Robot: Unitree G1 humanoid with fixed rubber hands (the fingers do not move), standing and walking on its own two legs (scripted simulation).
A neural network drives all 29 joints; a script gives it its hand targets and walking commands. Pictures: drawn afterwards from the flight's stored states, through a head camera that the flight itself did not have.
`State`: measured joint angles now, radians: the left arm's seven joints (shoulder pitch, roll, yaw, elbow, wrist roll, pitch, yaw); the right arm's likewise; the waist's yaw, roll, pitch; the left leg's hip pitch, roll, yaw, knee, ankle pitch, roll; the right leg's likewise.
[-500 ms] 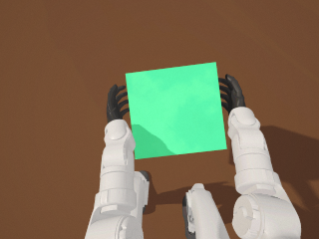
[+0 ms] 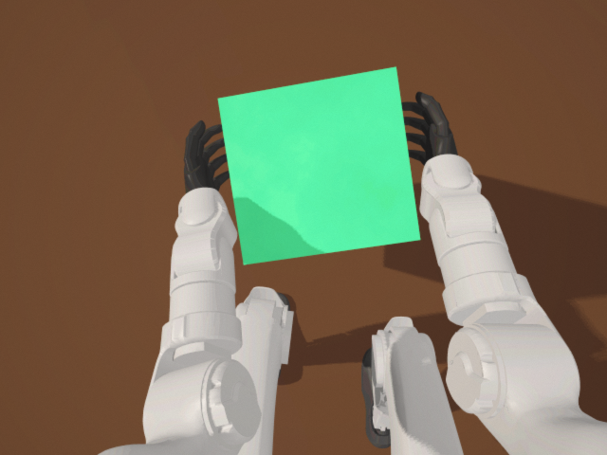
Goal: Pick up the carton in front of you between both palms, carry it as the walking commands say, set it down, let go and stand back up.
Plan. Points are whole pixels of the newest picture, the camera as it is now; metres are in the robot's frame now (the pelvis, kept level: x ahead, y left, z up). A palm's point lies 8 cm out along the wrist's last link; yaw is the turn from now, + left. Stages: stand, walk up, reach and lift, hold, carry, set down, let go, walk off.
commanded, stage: set down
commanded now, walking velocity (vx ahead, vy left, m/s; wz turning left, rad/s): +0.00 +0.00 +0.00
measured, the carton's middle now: (320, 178) +0.47 +0.07 -0.19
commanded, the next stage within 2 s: none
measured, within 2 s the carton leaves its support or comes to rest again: rests again in 1.62 s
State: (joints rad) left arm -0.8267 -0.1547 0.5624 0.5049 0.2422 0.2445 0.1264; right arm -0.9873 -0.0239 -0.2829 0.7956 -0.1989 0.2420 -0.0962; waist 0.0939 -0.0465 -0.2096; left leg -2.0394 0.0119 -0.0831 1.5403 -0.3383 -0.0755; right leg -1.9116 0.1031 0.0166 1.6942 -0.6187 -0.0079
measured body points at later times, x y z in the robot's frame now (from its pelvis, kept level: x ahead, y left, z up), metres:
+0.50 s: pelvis -0.03 +0.01 -0.10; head +0.31 +0.03 +0.19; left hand +0.46 +0.24 -0.24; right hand +0.53 -0.05 -0.25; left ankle +0.14 +0.15 -0.49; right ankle +0.05 -0.10 -0.49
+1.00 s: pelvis -0.02 +0.00 -0.13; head +0.33 -0.02 +0.15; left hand +0.47 +0.25 -0.27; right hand +0.54 -0.04 -0.31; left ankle +0.14 +0.15 -0.49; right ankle +0.05 -0.10 -0.49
